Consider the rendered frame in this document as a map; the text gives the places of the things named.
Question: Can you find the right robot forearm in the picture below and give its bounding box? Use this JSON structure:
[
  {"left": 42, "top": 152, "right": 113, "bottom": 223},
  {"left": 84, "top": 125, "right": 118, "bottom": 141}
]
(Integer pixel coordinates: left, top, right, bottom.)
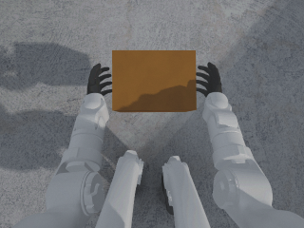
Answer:
[{"left": 202, "top": 92, "right": 273, "bottom": 199}]

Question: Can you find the carton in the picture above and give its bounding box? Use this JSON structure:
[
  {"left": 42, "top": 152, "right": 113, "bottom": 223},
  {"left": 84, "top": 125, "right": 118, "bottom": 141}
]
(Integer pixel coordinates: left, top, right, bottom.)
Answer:
[{"left": 112, "top": 50, "right": 197, "bottom": 113}]

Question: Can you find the robot right upper arm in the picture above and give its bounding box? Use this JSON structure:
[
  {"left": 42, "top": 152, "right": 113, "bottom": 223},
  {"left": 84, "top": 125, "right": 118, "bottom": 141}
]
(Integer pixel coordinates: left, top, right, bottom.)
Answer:
[{"left": 212, "top": 167, "right": 304, "bottom": 228}]

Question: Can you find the right robot shin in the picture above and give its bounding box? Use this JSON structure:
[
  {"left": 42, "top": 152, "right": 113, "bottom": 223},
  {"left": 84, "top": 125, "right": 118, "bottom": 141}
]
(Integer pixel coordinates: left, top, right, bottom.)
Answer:
[{"left": 166, "top": 156, "right": 189, "bottom": 206}]

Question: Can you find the robot right hand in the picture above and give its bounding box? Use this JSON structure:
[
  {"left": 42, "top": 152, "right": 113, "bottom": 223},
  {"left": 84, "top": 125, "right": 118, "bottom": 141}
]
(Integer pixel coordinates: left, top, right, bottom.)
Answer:
[{"left": 196, "top": 62, "right": 222, "bottom": 97}]

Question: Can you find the right robot foot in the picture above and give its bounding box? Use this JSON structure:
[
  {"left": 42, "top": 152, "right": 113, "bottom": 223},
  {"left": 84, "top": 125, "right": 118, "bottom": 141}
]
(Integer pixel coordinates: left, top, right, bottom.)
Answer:
[{"left": 161, "top": 173, "right": 174, "bottom": 216}]

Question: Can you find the robot left hand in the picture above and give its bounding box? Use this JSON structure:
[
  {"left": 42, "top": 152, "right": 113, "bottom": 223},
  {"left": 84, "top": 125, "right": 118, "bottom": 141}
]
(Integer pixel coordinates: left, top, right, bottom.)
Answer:
[{"left": 86, "top": 63, "right": 112, "bottom": 96}]

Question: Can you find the robot left upper arm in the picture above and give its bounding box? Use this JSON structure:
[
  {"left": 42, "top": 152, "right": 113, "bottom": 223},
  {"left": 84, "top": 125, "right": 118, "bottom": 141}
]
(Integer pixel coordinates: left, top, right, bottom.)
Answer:
[{"left": 11, "top": 170, "right": 105, "bottom": 228}]

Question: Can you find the left robot forearm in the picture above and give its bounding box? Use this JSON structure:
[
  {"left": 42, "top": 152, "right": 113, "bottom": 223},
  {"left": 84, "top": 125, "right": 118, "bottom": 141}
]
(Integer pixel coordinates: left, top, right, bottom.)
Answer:
[{"left": 46, "top": 93, "right": 109, "bottom": 208}]

